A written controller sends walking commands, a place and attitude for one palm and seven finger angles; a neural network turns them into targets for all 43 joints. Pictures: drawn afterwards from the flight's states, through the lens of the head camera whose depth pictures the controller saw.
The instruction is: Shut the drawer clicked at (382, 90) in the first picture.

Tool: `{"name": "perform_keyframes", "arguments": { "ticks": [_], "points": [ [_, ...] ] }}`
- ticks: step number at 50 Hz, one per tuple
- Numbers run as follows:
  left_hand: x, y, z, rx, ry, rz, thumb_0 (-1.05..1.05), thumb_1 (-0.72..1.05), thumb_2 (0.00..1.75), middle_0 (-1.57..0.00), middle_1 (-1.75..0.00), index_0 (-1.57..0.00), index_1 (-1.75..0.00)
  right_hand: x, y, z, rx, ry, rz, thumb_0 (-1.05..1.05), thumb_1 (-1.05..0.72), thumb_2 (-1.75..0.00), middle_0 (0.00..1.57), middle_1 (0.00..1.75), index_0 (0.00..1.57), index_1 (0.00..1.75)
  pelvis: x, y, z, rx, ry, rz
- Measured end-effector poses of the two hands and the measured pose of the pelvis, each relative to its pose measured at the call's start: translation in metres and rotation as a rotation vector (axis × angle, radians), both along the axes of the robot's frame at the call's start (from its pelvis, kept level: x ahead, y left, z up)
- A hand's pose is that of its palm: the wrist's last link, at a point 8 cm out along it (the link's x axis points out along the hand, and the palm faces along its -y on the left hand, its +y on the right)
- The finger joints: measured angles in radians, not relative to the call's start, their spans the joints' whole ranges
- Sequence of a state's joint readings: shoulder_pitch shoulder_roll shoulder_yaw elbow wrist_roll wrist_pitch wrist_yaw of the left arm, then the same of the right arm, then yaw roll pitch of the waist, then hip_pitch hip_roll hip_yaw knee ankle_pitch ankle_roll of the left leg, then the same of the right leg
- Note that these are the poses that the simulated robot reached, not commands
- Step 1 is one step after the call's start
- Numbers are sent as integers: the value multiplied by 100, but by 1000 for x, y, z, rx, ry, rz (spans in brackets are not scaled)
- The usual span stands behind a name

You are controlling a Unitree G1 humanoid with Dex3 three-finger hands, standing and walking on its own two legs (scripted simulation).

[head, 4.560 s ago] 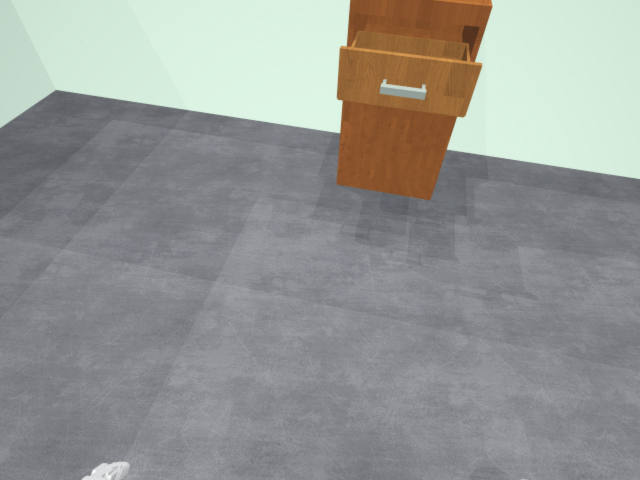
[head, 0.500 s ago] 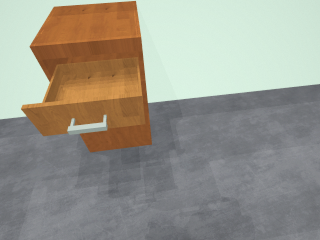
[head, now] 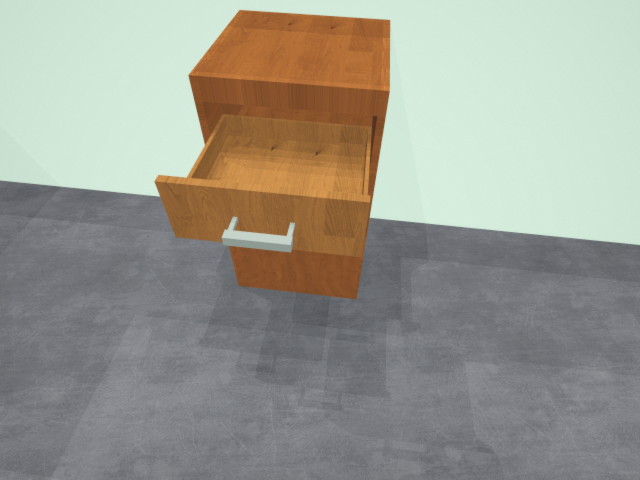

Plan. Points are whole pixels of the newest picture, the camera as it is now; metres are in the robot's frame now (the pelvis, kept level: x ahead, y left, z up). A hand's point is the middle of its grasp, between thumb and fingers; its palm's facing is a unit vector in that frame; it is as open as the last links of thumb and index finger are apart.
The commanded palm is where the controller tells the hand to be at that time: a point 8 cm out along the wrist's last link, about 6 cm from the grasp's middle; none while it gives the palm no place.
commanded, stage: take the last steps up to it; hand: left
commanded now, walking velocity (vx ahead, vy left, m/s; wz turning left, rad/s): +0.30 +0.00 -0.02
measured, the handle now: (260, 232) +0.56 +0.20 -0.09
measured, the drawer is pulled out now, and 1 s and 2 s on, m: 0.30 0.30 0.30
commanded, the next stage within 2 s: come to a stop and stand still in 0.70 s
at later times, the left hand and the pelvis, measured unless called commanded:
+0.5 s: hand (235, 398) +0.26 +0.18 -0.18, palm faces -0.05 -0.98 -0.21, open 7.4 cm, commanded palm none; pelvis +0.14 +0.00 -0.02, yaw -2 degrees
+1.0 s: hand (246, 418) +0.24 +0.16 -0.19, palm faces +0.08 -0.99 -0.15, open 7.3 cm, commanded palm none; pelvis +0.25 -0.01 -0.01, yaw -1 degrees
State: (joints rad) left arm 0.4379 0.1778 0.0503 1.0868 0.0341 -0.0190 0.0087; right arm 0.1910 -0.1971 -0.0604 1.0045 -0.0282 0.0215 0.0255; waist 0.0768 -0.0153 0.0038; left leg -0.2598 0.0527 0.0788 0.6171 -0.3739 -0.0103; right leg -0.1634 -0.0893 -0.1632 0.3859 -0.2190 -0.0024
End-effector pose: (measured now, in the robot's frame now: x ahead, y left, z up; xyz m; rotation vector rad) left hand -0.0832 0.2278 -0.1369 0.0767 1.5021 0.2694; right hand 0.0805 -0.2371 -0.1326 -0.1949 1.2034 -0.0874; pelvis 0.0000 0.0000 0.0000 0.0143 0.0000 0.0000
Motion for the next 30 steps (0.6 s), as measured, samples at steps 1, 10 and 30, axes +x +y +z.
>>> {"name": "perform_keyframes", "arguments": {
  "ticks": [1,10,30],
  "points": [
    [-7,4,-4,-12,29,11,1,91,90,-20,-30,-20,-30,7,7,0,-6,-19,6,1,-91,-90,20,30,20,30,3,6,-3,-9,1,-1],
    [52,35,-18,-63,26,-49,1,91,90,-20,-30,-20,-30,-10,35,5,-56,10,-89,-1,-95,-90,20,30,20,30,41,33,-3,-22,-22,-10],
    [377,-21,-9,27,-421,-249,0,91,90,-20,-30,-20,-30,-23,21,-40,81,413,-255,1,-91,-90,20,30,20,30,173,-21,-28,-5,-49,-17]
  ]
}}
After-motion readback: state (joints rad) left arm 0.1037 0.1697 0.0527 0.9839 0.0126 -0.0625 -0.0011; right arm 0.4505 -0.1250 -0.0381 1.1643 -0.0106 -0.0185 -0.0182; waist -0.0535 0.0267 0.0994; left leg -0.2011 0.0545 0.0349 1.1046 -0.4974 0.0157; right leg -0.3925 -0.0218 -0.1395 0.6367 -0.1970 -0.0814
